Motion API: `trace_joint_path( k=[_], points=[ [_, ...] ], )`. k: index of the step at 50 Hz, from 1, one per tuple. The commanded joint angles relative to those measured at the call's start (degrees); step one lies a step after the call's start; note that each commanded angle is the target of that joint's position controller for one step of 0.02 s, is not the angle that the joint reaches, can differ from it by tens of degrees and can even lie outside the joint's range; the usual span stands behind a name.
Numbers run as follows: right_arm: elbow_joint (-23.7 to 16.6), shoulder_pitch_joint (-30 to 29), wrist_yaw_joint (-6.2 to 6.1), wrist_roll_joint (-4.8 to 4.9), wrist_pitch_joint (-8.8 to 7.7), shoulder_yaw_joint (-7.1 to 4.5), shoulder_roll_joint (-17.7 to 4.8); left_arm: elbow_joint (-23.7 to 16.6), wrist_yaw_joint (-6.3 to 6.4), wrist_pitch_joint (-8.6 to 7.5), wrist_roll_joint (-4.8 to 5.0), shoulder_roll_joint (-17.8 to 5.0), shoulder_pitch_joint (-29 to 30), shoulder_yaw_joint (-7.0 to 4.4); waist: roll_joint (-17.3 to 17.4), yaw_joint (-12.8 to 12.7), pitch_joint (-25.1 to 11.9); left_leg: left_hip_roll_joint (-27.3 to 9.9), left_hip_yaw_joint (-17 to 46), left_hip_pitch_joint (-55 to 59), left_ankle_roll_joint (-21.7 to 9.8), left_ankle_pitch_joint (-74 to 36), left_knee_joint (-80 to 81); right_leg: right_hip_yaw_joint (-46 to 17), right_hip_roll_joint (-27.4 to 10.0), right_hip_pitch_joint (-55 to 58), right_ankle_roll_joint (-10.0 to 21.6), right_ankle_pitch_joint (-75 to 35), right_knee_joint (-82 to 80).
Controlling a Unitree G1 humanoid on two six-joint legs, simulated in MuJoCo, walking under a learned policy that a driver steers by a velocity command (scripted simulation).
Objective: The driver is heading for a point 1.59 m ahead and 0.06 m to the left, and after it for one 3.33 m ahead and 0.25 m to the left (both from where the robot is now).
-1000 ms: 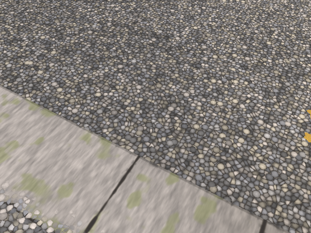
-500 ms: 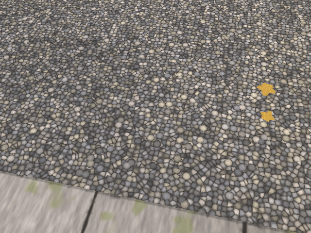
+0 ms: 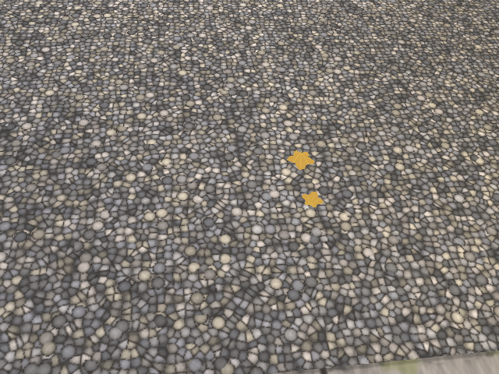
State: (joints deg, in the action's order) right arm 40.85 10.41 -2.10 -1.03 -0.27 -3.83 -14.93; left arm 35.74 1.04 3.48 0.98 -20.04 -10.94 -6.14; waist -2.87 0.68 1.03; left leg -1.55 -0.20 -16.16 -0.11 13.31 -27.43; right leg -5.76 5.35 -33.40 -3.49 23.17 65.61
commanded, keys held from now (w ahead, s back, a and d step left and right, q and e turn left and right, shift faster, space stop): e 0.22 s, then no key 0.38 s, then q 0.40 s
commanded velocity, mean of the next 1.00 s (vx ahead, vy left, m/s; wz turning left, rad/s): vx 0.00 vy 0.00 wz -0.14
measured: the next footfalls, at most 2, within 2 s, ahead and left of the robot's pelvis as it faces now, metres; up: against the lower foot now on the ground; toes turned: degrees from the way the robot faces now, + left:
right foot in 0.26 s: +0.02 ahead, -0.15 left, +0.00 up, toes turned -11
left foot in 0.64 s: +0.04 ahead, +0.11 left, +0.00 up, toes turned +2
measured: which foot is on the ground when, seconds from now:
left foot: down 0.00-0.26, up 0.28-0.62, down 0.64-1.00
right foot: up 0.00-0.24, down 0.26-1.00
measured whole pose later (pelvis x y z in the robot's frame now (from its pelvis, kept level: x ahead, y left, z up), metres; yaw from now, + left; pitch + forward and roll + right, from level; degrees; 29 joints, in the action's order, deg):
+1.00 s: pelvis -0.01 -0.02 -0.01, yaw -4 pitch +1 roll -2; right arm 38.6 9.8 -0.2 0.8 2.4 -4.1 -17.1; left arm 40.8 2.4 0.6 -0.5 -16.3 -11.5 -4.8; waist 0.2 -0.6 2.6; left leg -1.4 0.2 -25.5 0.6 29.3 -52.7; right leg 6.9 -1.5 -15.7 0.7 17.6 32.5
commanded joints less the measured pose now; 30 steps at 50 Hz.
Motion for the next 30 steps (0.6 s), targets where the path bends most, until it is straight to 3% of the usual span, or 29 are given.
trace_joint_path(
  k=[1,5,9,11,12,13,14,15,16,17,19,20,22,25,28,30],
  points=[
    [-4.42,-1.93,-0.77,-0.02,0.03,-1.81,-8.18,-4.91,-0.12,-0.19,0.61,-2.14,2.18,-0.46,12.14,0.61,-2.6,-11.95,7.62,10.02,-10.87,-18.8,8.52,3.0,-3.31,-6.06,-2.23,-2.38,-0.44],
    [-4.03,-0.49,-0.61,0.29,0.71,-3.04,-11.41,-6.99,-1.04,-0.4,0.14,-0.66,4.96,0.54,14.11,2.46,-5.02,-14.84,5.26,12.49,-12.0,-21.44,7.62,5.56,-6.29,0.5,-2.11,-0.01,-12.78],
    [-3.71,-1.31,0.39,1.45,0.56,-3.67,-12.83,-7.12,-1.86,0.04,0.3,-2.07,3.61,-0.03,15.06,1.94,-5.45,-16.58,3.39,10.71,-11.48,-22.13,6.12,8.96,-5.81,8.55,0.31,-1.09,-23.51],
    [-3.38,-2.59,0.56,2.58,0.45,-3.75,-12.87,-6.26,-2.27,0.18,0.35,-1.8,0.71,-0.4,14.25,-0.35,-5.55,-16.27,1.52,9.4,-9.22,-21.1,2.5,10.45,-4.82,14.42,2.97,-7.71,-34.16],
    [-2.57,-1.45,0.63,2.96,0.32,-3.36,-11.49,-5.23,-2.07,0.12,0.15,-2.08,-1.62,-0.76,12.45,-1.27,-6.04,-14.68,-0.31,6.24,-6.71,-18.3,-1.23,10.09,-3.51,20.85,4.9,-12.86,-40.97],
    [-1.56,1.43,0.97,2.0,0.11,-2.6,-8.81,-5.04,-1.49,-0.09,0.07,-4.83,-3.59,-1.61,4.49,-1.21,-7.67,-11.3,-4.8,-1.72,-2.02,-9.44,-9.73,2.81,-7.57,31.04,7.26,-25.49,-44.24],
    [-4.33,0.89,1.64,-1.7,-0.21,-0.53,-4.0,-6.52,-0.48,-0.46,-0.6,-11.52,-4.14,-2.6,-15.86,0.5,-8.78,-3.81,-8.63,-19.18,3.93,23.78,-27.87,-17.9,-24.34,40.49,14.85,-52.1,-41.71],
    [-5.17,-4.28,1.01,-0.42,-0.36,-1.67,-7.7,-6.5,-1.06,-1.76,-2.66,-9.49,-5.49,-1.77,-11.81,-4.58,-11.82,-1.38,-0.16,-21.97,4.74,26.88,-37.29,-21.02,-29.12,34.15,23.9,-50.06,-43.31],
    [-4.84,-5.76,0.67,1.23,0.03,-2.34,-9.88,-5.78,-1.34,-2.8,-2.95,-7.65,-3.89,-0.97,-6.99,-4.07,-9.08,-2.42,1.68,-21.78,4.33,23.19,-40.88,-15.74,-25.46,31.41,22.47,-44.46,-44.26],
    [-4.05,-5.07,0.41,1.52,0.41,-2.48,-9.63,-5.16,-1.18,-3.35,-2.13,-5.98,-0.65,-0.47,-5.44,-2.33,-6.98,-2.84,2.32,-21.94,3.91,18.72,-39.89,-11.85,-21.82,29.56,19.18,-39.07,-44.55],
    [-2.34,-2.72,-0.1,0.68,1.15,-2.63,-9.34,-5.07,-0.68,-3.34,-0.94,-4.03,3.67,0.59,-4.6,-0.27,-5.86,-2.74,2.32,-18.74,4.65,11.54,-38.83,-7.61,-18.39,25.97,16.45,-38.37,-44.94],
    [-1.75,-1.39,0.0,0.7,1.2,-2.53,-8.82,-4.93,-0.42,-3.35,-1.25,-3.14,4.31,1.08,-4.82,0.51,-6.48,-2.15,2.01,-16.07,4.99,8.92,-38.76,-6.29,-17.5,24.57,16.37,-39.13,-45.3],
    [-1.11,-0.13,0.23,1.11,1.24,-2.01,-7.4,-4.31,-0.12,-3.54,-1.68,-1.73,4.89,1.64,-4.71,0.84,-7.05,-2.17,1.96,-13.43,5.35,6.46,-33.2,-4.73,-16.47,24.79,16.21,-36.9,-45.64],
    [-1.64,-2.37,0.49,0.92,1.24,-0.9,-5.49,-3.11,0.02,-3.4,-1.71,-2.1,4.47,1.61,-5.07,-0.77,-5.84,-2.41,1.8,-8.9,5.07,6.76,-21.1,-5.38,-16.3,24.37,16.21,-30.13,-45.82],
    [-1.79,-2.64,0.72,1.13,1.14,-0.88,-6.41,-1.62,-0.46,-3.16,-1.83,-2.61,3.63,1.65,-5.43,-1.88,-4.23,-1.7,1.06,-4.47,4.37,9.03,-13.55,-8.16,-17.09,22.5,17.25,-23.92,-45.92],
    [-1.04,-1.01,0.89,1.1,0.78,-0.69,-5.85,-0.73,-0.71,-3.19,-1.38,-1.39,4.76,2.32,-4.47,-0.45,-3.33,-1.12,0.53,0.09,3.42,4.26,-4.7,-8.95,-16.22,20.81,16.12,-20.57,-45.02]
  ],
)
